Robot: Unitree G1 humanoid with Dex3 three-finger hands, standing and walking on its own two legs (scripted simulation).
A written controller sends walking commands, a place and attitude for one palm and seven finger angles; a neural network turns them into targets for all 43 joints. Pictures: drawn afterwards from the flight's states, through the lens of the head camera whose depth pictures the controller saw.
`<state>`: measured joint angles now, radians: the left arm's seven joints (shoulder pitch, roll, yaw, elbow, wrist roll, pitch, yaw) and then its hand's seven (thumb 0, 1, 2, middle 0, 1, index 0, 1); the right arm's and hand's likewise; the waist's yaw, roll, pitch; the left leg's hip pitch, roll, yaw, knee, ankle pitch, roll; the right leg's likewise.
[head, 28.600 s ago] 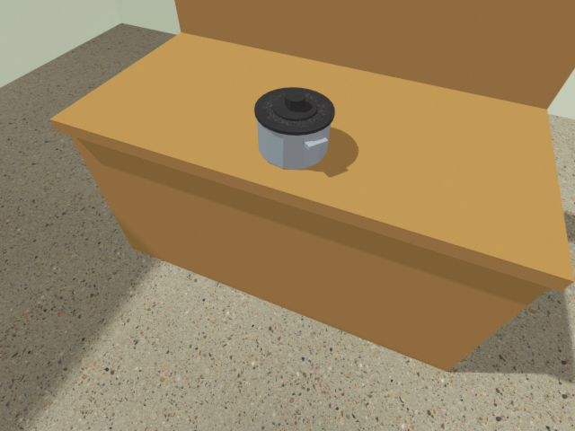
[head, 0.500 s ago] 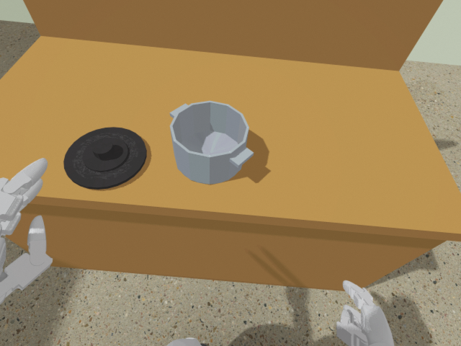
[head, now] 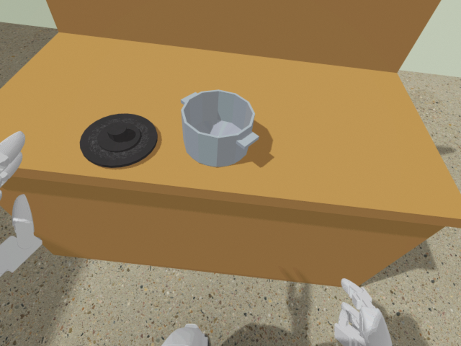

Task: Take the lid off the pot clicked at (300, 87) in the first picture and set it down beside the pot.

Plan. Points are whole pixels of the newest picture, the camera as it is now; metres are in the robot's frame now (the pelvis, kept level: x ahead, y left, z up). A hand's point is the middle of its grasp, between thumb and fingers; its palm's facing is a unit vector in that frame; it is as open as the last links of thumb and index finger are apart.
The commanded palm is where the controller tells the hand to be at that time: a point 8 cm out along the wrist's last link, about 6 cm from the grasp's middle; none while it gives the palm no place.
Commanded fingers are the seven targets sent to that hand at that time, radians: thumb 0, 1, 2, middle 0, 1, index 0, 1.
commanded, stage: step back with the hand held close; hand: left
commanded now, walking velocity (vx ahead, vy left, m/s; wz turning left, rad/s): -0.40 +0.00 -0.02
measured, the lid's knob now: (117, 131) +0.59 +0.33 -0.04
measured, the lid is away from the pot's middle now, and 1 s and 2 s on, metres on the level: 0.26 0.26 0.26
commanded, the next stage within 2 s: stop stepping back and stand still in 0.64 s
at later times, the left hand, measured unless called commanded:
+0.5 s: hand (17, 293) +0.14 +0.22 +0.19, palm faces +0.22 -0.86 -0.46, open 7.4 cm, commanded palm +0.08 +0.28 +0.20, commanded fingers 0.00 0.90 0.90 -0.20 -0.30 -0.20 -0.30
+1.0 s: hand out of the picture +0.04 +0.24 +0.21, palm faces +0.10 -0.82 -0.57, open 7.4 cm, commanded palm +0.00 +0.32 +0.20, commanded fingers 0.00 0.90 0.90 -0.20 -0.30 -0.20 -0.30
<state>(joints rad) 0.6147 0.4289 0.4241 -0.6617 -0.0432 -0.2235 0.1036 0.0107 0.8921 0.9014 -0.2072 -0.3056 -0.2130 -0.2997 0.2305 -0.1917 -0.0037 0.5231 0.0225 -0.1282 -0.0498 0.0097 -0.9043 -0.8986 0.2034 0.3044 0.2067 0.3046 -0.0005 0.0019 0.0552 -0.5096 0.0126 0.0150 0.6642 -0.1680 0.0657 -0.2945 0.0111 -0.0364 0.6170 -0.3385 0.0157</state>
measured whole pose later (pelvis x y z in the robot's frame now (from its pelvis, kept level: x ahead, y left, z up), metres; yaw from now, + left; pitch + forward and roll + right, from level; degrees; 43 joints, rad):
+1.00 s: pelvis -0.16 +0.05 +0.02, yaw -5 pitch +3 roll -3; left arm 0.84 0.56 0.48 -0.89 -0.07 -0.20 0.12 0.01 0.89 0.90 -0.21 -0.31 -0.21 -0.30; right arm 0.27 -0.14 -0.01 0.53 0.02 -0.11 0.01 0.01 -0.90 -0.90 0.20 0.30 0.21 0.30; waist -0.05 -0.05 0.00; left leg -0.40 0.02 0.03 0.52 -0.18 0.05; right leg -0.28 0.02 -0.07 0.60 -0.42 0.00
